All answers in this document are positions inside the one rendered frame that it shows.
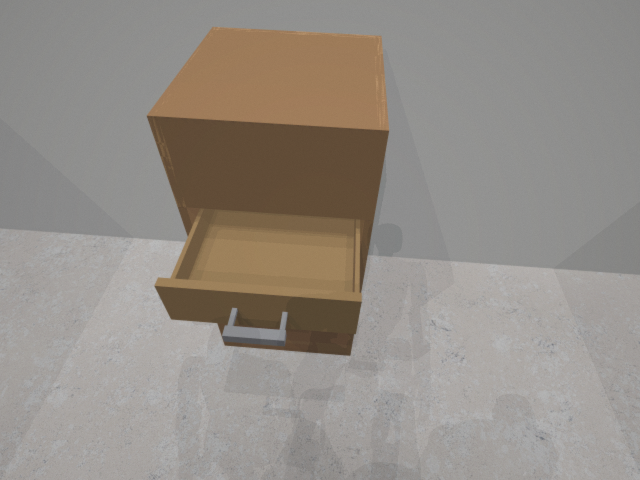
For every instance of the handle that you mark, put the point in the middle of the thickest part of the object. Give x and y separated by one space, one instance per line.
251 335

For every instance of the drawer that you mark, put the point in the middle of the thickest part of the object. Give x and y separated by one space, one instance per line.
264 264

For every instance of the cabinet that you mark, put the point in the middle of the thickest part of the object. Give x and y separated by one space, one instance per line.
283 122

